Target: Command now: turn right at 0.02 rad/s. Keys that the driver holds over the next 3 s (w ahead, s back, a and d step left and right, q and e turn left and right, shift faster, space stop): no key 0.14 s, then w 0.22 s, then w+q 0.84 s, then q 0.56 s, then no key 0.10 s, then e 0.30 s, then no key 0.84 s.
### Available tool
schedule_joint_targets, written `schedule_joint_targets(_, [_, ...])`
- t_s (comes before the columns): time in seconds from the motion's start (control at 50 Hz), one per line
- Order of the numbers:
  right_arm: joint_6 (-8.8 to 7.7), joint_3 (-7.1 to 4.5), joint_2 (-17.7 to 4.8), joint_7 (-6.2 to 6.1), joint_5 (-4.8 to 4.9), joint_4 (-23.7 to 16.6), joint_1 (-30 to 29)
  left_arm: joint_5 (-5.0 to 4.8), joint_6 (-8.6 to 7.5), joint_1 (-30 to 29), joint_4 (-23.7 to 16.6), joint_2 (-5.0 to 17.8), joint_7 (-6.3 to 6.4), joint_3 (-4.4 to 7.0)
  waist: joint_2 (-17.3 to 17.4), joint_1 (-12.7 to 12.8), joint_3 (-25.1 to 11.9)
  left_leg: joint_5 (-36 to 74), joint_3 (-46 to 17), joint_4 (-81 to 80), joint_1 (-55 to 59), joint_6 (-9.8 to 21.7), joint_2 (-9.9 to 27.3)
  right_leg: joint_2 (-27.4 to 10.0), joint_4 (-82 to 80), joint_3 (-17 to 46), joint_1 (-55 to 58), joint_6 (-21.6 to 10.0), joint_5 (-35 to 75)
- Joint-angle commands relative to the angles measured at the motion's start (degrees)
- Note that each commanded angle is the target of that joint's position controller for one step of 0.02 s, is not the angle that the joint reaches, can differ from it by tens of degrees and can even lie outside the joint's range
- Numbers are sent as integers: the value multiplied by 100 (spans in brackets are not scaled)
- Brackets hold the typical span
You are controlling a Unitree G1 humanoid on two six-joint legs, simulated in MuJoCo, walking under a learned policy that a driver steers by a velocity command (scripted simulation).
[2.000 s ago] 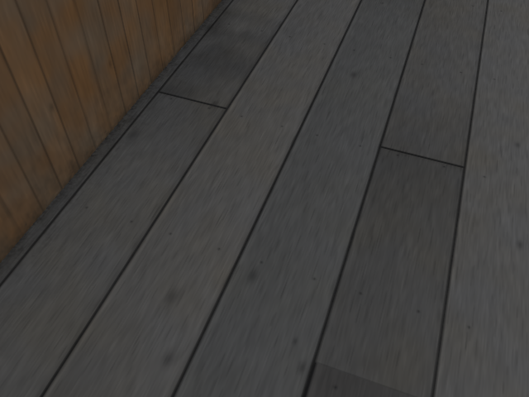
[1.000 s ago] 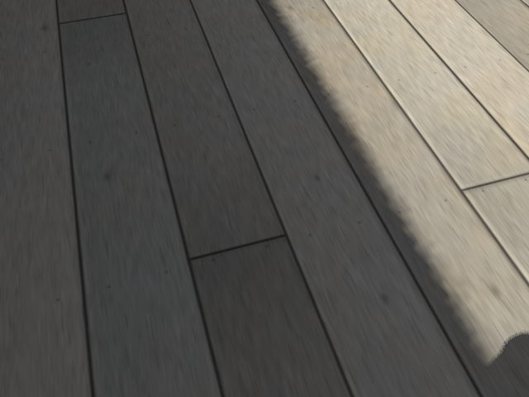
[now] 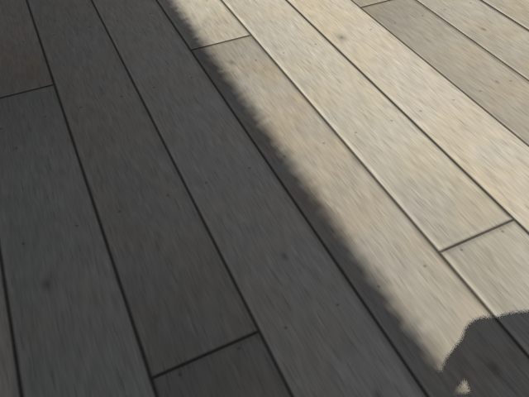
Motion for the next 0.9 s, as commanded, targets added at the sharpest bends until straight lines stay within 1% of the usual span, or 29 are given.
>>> schedule_joint_targets(0.02, [-55,-162,-683,-11,6,-161,-97,-6,-55,8,-130,588,47,138,-37,-26,-373,1445,-343,-456,312,174,342,-304,-392,269,66,-109,1565])
schedule_joint_targets(0.14, [-33,-166,-683,-32,11,150,-99,-15,-67,-14,223,604,86,139,-8,-24,-264,1271,-310,-586,332,167,283,-303,-501,223,123,-79,1462])
schedule_joint_targets(0.16, [-22,-156,-644,-38,8,247,-10,-20,-64,86,333,549,89,126,19,-13,-368,691,-264,-647,370,177,224,-235,-532,141,171,-88,953])
schedule_joint_targets(0.2, [19,-219,-814,-69,74,334,48,-78,-66,127,441,577,99,147,182,-42,-91,-1341,-392,-790,162,352,190,2,-299,-96,-245,-196,-756])
schedule_joint_targets(0.24, [-18,-265,-964,-103,129,407,298,-115,-188,-19,380,521,88,130,536,-149,363,-2777,-1240,-1305,59,732,709,43,156,-229,-1007,-268,-1439])
schedule_joint_targets(0.28, [-113,-346,-1201,-110,156,546,653,-168,-395,-202,304,352,18,93,1028,-205,558,-3290,-2587,-2000,174,1269,1614,-45,923,-483,-1400,-269,-875])
schedule_joint_targets(0.3, [-155,-367,-1228,-116,149,541,630,-178,-473,-235,313,383,-26,105,1002,-185,612,-3094,-2820,-2107,22,1387,1793,-203,1093,-388,-1359,-325,-756])
schedule_joint_targets(0.34, [-195,-360,-1158,-85,184,401,207,-198,-574,97,485,346,-103,118,901,112,485,-2468,-2326,-2008,-287,1201,1619,-291,553,-452,-695,-491,-738])
schedule_joint_targets(0.36, [-173,-347,-1109,-62,236,289,-146,-202,-598,484,687,311,-122,131,822,368,419,-2132,-1748,-1818,-780,966,1280,-211,-177,-573,210,-568,-388])
schedule_joint_targets(0.38, [-161,-307,-951,-47,245,219,-293,-156,-602,887,912,402,-117,188,566,531,337,-1612,-1253,-1291,-1312,738,842,-166,-532,-449,1069,-540,19])
schedule_joint_targets(0.4, [-184,-199,-582,-16,205,113,-459,-121,-606,1528,1090,724,-81,285,-332,738,94,-1079,-576,122,-1981,406,302,-940,-1125,676,1852,-694,-462])
schedule_joint_targets(0.42, [-267,-152,-392,-27,247,-145,-594,-111,-641,2006,1169,1327,-117,424,-1659,824,38,-1166,103,1592,-2907,150,-284,-2051,-1962,2629,2275,-1291,-1318])
schedule_joint_targets(0.44, [-332,-247,-748,-47,332,-124,-604,-4,-728,1851,1117,1040,-128,334,-1191,766,315,-1635,-525,2701,-3401,208,-122,-2416,-2034,3098,2046,-1578,-1295])
schedule_joint_targets(0.46, [-374,-275,-793,-1,404,0,-269,-12,-801,1563,1018,668,-110,230,-786,524,447,-1184,-893,3173,-3682,339,59,-2288,-1967,2592,2124,-1423,-1051])
schedule_joint_targets(0.48, [-387,-277,-730,39,404,134,-16,-49,-840,1313,931,569,-115,189,-684,349,382,-699,-933,3268,-3717,424,186,-2087,-1988,2004,2159,-1174,-633])
schedule_joint_targets(0.5, [-396,-296,-728,56,354,150,-37,-78,-844,1158,898,556,-126,170,-575,289,439,-275,-942,3169,-3807,445,280,-2000,-2053,1521,2176,-992,4])
schedule_joint_targets(0.54, [-362,-309,-586,129,279,162,-88,-4,-808,1153,901,337,-121,79,-581,258,310,363,-742,2953,-3454,359,359,-1652,-2031,513,1964,-726,1390])
schedule_joint_targets(0.58, [-295,-265,-374,196,243,72,-234,45,-774,1269,938,400,-84,72,-526,292,292,775,-493,2683,-3300,193,337,-1517,-2092,-75,1699,-728,2050])
schedule_joint_targets(0.62, [-256,-197,-246,220,222,-189,-682,59,-764,1188,904,545,-35,73,-435,336,485,1237,-237,1953,-3028,88,331,-1413,-2293,-497,1201,-731,2135])
schedule_joint_targets(0.66, [-247,-122,-155,269,191,-432,-1122,31,-765,1257,910,679,12,79,-448,432,614,1652,122,1262,-2606,84,315,-1375,-2443,-853,855,-711,2144])
schedule_joint_targets(0.72, [-235,-93,-200,373,195,-707,-1482,-47,-732,1507,999,783,23,99,-414,451,741,1615,381,715,-2386,275,255,-1575,-2348,-1128,1115,-715,2648])
schedule_joint_targets(0.74, [-237,-109,-254,409,203,-778,-1498,-69,-708,1486,995,824,20,112,-432,371,711,1470,441,586,-2314,385,204,-1640,-2157,-1230,1329,-680,3239])
schedule_joint_targets(0.78, [-233,-207,-454,470,200,-844,-1265,-79,-641,1338,910,993,45,161,-629,67,352,1062,705,577,-1782,631,-86,-1749,-1398,-1438,1697,-576,5428])
schedule_joint_targets(0.8, [-213,-300,-617,485,208,-776,-824,-66,-584,1253,851,1068,77,190,-756,-213,22,825,826,664,-1244,760,-287,-1769,-701,-1527,1767,-515,6408])
schedule_joint_targets(0.82, [-184,-447,-870,475,228,-601,-47,-45,-526,1152,783,1141,96,212,-788,-625,-448,833,837,554,-247,934,-466,-1738,309,-1555,1553,-442,6803])
schedule_joint_targets(0.84, [-129,-645,-1202,386,239,-380,879,-44,-528,1073,689,1152,99,203,-599,-1100,-887,930,424,273,1287,1166,-425,-1534,1675,-1567,612,-264,6067])
schedule_joint_targets(0.86, [-59,-773,-1706,247,206,-309,1444,76,-640,1404,451,575,3,41,769,-855,-1564,202,-2110,81,3400,1913,1009,-723,4009,-1531,-1667,53,1723])
schedule_joint_targets(0.88, [-107,-699,-1676,230,168,-404,1372,-41,-902,1460,282,279,-114,-85,1033,-618,-2412,-908,-5013,-1203,4003,2645,2042,129,5351,-255,-2801,53,-1506])
schedule_joint_targets(0.9, [-182,-594,-1278,220,107,-382,1220,-268,-1074,619,61,801,-167,84,630,-817,-1661,-930,-4393,-1572,3461,2225,1785,-231,5506,255,-3410,-116,-1103])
